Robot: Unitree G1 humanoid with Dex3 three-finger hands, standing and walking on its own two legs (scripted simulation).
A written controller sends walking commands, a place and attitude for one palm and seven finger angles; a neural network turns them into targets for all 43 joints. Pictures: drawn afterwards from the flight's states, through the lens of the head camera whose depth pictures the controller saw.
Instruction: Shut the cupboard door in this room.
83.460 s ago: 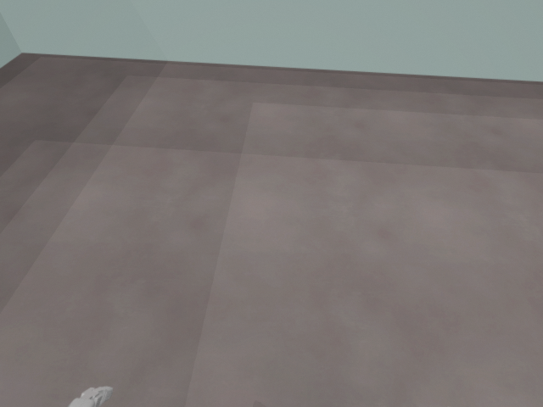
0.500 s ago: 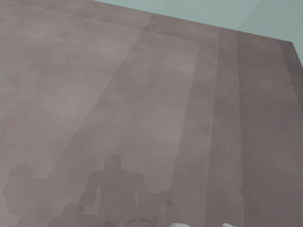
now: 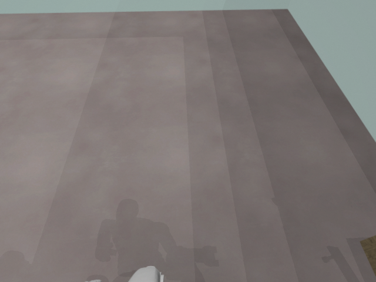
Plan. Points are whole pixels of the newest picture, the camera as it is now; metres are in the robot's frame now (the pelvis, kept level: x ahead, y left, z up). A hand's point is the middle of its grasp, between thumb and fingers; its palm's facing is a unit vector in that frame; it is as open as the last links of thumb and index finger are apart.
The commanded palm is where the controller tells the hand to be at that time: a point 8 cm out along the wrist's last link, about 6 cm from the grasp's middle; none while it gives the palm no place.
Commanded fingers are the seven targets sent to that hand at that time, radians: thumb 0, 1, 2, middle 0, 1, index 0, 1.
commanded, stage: turn to face it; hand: left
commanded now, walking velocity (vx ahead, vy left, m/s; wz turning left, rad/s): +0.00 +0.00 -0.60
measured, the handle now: out of the picture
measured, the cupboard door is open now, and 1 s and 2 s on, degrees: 14 14 14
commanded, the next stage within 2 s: take the last steps up to it in 1.94 s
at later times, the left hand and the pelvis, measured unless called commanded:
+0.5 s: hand (126, 255) +0.19 +0.17 -0.16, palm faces -0.30 -0.92 -0.26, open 7.4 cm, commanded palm none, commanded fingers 0.00 0.90 0.90 -0.20 -0.30 -0.20 -0.30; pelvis +0.02 +0.00 -0.01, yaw -19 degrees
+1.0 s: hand (141, 248) +0.22 +0.14 -0.19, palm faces -0.49 -0.85 -0.20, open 7.4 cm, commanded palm none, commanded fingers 0.00 0.90 0.90 -0.20 -0.30 -0.20 -0.30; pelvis +0.07 +0.00 -0.01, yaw -35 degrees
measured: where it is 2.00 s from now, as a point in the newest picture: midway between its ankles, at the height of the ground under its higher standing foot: outside the picture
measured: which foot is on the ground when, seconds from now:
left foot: up 0.00-0.10, down 0.12-0.50, up 0.52-0.94, down 0.96-1.00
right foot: down 0.00-0.12, up 0.14-0.48, down 0.50-0.96, up 0.98-1.00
